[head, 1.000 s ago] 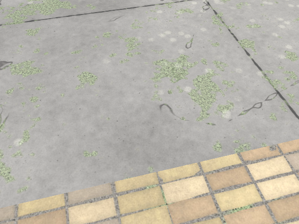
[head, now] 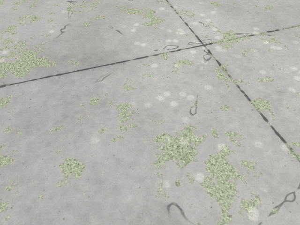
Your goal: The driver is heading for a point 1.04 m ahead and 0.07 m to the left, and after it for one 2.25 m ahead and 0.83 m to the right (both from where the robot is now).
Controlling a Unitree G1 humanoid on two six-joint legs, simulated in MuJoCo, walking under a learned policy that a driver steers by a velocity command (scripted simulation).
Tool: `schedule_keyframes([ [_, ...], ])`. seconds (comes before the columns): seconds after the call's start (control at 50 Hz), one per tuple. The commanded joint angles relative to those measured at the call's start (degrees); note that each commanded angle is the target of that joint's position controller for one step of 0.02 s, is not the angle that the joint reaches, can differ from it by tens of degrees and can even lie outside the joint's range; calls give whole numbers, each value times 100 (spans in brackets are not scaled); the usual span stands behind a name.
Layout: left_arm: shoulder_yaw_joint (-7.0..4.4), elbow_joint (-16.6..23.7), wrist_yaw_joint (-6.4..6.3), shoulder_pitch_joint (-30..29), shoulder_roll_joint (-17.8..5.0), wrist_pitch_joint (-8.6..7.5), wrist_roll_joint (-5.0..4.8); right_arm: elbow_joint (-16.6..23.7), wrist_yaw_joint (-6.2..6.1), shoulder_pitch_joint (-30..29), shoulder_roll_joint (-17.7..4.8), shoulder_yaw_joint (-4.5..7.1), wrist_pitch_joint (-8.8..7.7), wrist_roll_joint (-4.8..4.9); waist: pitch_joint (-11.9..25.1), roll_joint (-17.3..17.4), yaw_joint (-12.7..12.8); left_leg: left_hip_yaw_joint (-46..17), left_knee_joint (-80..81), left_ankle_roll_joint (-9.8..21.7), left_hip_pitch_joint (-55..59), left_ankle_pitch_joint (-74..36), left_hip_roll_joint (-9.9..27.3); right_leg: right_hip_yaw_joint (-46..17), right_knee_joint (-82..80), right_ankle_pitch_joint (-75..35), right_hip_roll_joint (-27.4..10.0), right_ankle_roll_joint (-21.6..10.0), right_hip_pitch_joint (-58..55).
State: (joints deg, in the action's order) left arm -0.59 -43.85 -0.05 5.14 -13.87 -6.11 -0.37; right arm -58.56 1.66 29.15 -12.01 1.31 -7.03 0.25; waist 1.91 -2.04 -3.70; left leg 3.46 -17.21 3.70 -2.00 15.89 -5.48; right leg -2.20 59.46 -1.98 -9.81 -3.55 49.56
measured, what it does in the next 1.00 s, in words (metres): walks ahead: right foot, then left foot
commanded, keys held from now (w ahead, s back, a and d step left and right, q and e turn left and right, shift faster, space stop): w+shift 0.86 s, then w+e+shift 0.14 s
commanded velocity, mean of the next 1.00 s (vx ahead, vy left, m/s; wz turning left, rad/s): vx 1.00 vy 0.00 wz -0.04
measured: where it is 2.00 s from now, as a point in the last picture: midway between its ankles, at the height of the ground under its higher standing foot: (174, 58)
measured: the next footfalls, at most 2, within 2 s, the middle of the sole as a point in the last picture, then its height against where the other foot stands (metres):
right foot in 0.20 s outside the picture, level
left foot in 0.72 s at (129, 158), level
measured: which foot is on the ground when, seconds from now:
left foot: down 0.00-0.22, up 0.24-0.70, down 0.72-1.00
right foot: up 0.00-0.18, down 0.20-0.72, up 0.74-1.00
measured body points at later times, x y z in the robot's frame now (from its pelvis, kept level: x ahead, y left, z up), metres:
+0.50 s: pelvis +0.46 -0.05 +0.00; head +0.46 -0.05 +0.45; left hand +0.40 +0.19 -0.14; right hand +0.66 -0.29 -0.08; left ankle +0.63 +0.13 -0.65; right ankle +0.40 -0.13 -0.74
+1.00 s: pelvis +0.93 +0.01 +0.00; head +0.93 +0.01 +0.45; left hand +1.12 +0.25 -0.09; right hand +0.88 -0.24 -0.14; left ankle +0.87 +0.09 -0.74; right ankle +1.09 -0.18 -0.64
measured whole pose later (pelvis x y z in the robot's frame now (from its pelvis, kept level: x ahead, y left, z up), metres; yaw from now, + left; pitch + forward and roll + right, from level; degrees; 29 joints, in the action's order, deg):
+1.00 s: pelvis +0.93 +0.01 +0.00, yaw -3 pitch -1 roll +3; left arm -1.5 -44.4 0.3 8.2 -15.5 -5.0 -1.8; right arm -55.1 2.1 26.7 -13.7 2.3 -7.1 -0.7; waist 0.6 -2.7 -3.8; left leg 5.6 -16.7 4.4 -1.4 15.0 -5.7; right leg -6.0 61.1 2.1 -7.5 -4.4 46.2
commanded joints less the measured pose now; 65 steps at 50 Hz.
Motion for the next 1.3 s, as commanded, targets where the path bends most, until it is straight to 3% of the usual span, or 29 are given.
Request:
schedule_keyframes([
  [0.02, 9, 382, 85, -532, -165, -117, -26, 508, -132, -367, -771, 71, -184, 88, -972, 118, 173, -701, 1479, 804, -1513, -928, 1291, 299, -1494, -1345, 148, 81, -1055],
  [0.1, 8, 727, 306, -1376, -204, -201, -147, 381, -211, 142, -966, 88, -2, 108, -1274, 206, -67, -542, 1440, 710, 156, -1592, 1676, 399, -2945, -1141, 456, 9, -872],
  [0.14, -81, 825, 378, -1239, -405, -223, -160, 399, -216, 110, -1118, 122, 118, 8, -997, 494, 158, -475, 797, 610, 982, -3745, 1866, 599, -3105, -431, 792, -158, -1130],
  [0.2, -423, 286, 235, 1378, -1134, -85, -265, 498, -210, -361, -1282, 153, 325, -271, 658, 1185, 1649, -204, -2505, 354, 696, -6729, 1748, 700, -2639, 541, 1139, -609, -4120],
  [0.22, -537, -39, 145, 2565, -1620, -6, -92, 748, -187, -184, -803, 31, 265, -279, 1708, 157, 1694, -210, -4793, 265, -1385, -4670, 1253, -1061, -2416, 2025, -77, -981, -6542],
  [0.24, -571, -157, 226, 2802, -1651, -66, -54, 658, -56, 589, 107, -224, 10, 21, 2764, -1964, 1120, -967, -6815, 22, -3351, 584, 62, -4523, -3785, 4572, -1220, -1887, -8157],
  [0.26, -435, -274, 203, 2664, -1008, -81, -7, 786, -51, -27, -678, -53, -175, 275, 2157, -1440, 1317, -1434, -7019, 348, -4042, 645, 451, -4838, -4496, 4890, -964, -1449, -7912],
  [0.28, -360, -271, 190, 2316, -719, -90, 52, 1084, -55, -928, -879, -12, -245, 435, 1138, -904, 1266, -1231, -7025, 435, -4330, 533, 696, -3664, -4418, 3892, -828, -1223, -7032],
  [0.3, -331, -281, 244, 1877, -647, -136, 120, 1285, -81, -1401, -718, -63, -280, 329, 571, 188, 987, -1137, -6602, 454, -4180, 255, 922, -2991, -4550, 2870, -631, -1109, -5920],
  [0.32, -273, -259, 285, 1513, -454, -193, 171, 1324, -94, -1519, -649, -26, -233, 209, 289, 431, 675, -1131, -6164, 443, -3887, -28, 1161, -2418, -4631, 2328, -404, -1063, -5081],
  [0.4, -193, -432, 300, 1185, -310, -203, -4, 1319, -88, -1257, -352, -62, 124, 120, -479, 63, 49, -966, -5416, 165, -3731, -282, 1604, -1382, -5223, 1969, -96, -1095, -3533],
  [0.48, -217, -565, 142, 1652, -539, -229, 14, 1722, -122, -2438, -525, -62, 84, -29, -965, 152, 387, -596, -3687, -145, -4186, -1996, 1567, -498, -5486, 778, 200, -959, -3377],
  [0.6, -219, -843, 3, 2518, -778, -138, -104, 2191, 130, -3732, -519, -71, -77, 141, -1222, 110, 799, -223, -1288, -50, -3569, -3123, 1034, 41, -5741, 108, -28, -699, -4686],
  [0.66, -282, -873, -34, 2466, -1041, 45, 38, 2293, 197, -3430, -842, 84, -91, 179, -711, -327, 408, 42, -1181, 174, -3167, -2120, 541, 98, -4779, -2874, -322, -531, -5939],
  [0.7, -316, -872, -47, 2187, -1184, 215, 259, 1948, 87, -1725, -1300, 316, 20, 277, 368, -818, -599, 193, -1531, 467, -1451, -1379, 249, 241, -2680, -5109, -311, -389, -6046],
  [0.72, -242, -693, -75, 1917, -1019, 240, 292, 1559, -2, -270, -1549, 396, 112, 217, 1205, -596, -1219, -557, -2021, 621, 781, -924, 901, 253, -687, -4043, -145, -274, -4469],
  [0.74, 62, -606, 89, 3116, 255, 47, 167, 1361, 35, 245, -2142, 548, 57, 2, 2368, 1788, -313, -3999, -1383, 1793, 3339, 1693, 2470, -175, 1991, 1074, 1147, 64, -1718],
  [0.76, 21, -746, 122, 2926, -188, -181, -176, 1203, 53, 506, -1532, 449, 25, -13, 2797, 1837, -591, -5720, 62, 1682, 3582, 3092, 2582, -934, 2547, 2736, 1300, -156, -1006],
  [0.78, -125, -402, 96, 1860, -709, -265, -399, 1145, 25, 49, -1140, 351, 9, 4, 1430, 1536, -569, -4773, 223, 1258, 2712, 2562, 2409, -715, 2660, 2520, 920, -338, -430],
  [0.82, -95, -81, 36, 858, -562, -312, -207, 1212, 112, -901, -777, 230, -52, -114, 239, 40, -103, -3168, 359, 991, 416, 660, 1944, -518, 1991, 1873, 476, -383, -816],
  [0.88, -98, -191, 74, 1471, -257, -7, -168, 1122, 152, -1391, -427, 127, -90, -89, -141, 470, 627, -2067, 739, 987, -972, 347, 1619, -515, 1422, 1570, 26, -248, -1359],
  [0.94, -86, -41, 16, 944, -273, 163, -157, 950, 74, -1235, -737, 202, -153, -69, -723, 396, 523, -1137, 1069, 772, -1350, -657, 1591, -586, 829, 763, -29, -76, -708],
  [1.1, -108, 619, 348, -685, -226, -22, -183, 679, -228, -349, -982, 121, -148, -119, -1037, 251, -19, 603, 1213, -196, -123, -3062, 1417, 452, -2027, -1643, 669, -271, -886],
  [1.18, -354, 756, 525, -39, -744, 21, -235, 906, -499, -563, -1622, 270, 171, -252, -257, 1015, 711, 877, -783, -470, 1145, -8233, 1747, 1356, -2066, -201, 1518, -497, -1992],
  [1.22, -694, 54, 400, 2815, -1434, 202, -187, 1263, -517, -1492, -1760, 343, 282, -266, 797, 995, 2149, 732, -4134, -354, -174, -8362, 1685, 589, -2266, 123, 1346, -951, -5051],
  [1.24, -671, -198, 279, 3030, -1522, 309, -155, 1428, -331, -1345, -786, 93, 91, -348, 602, -1034, 1633, 498, -6631, -338, -2374, -964, 619, -423, -1955, 833, 832, -1234, -6316],
  [1.26, -607, 115, 265, 2555, -1432, 220, 19, 1887, -148, -767, -249, -113, -228, 82, 1340, -2163, 816, -766, -8284, -437, -4721, 1714, -112, -4167, -3293, 3342, -374, -2599, -7638],
  [1.28, -560, 157, 213, 2649, -988, 164, 69, 2091, -43, -1563, -850, -46, -483, 177, 1233, -972, 1263, -1310, -7771, 65, -4974, 939, 200, -4881, -4500, 4202, -372, -2193, -7374],
  [1.3, -493, 177, 236, 2439, -801, 83, 129, 2305, -24, -2013, -896, -15, -554, 231, 609, -28, 983, -1287, -7118, 239, -4896, 518, 407, -4565, -4694, 3917, -265, -1866, -6534],
])
Velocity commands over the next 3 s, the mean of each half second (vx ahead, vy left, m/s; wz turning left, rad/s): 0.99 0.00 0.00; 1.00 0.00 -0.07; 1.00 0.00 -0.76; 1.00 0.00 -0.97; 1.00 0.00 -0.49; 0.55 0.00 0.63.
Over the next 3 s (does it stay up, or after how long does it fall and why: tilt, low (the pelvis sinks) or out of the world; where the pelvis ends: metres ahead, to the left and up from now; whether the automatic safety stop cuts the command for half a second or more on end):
stays up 2.19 -1.01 -0.01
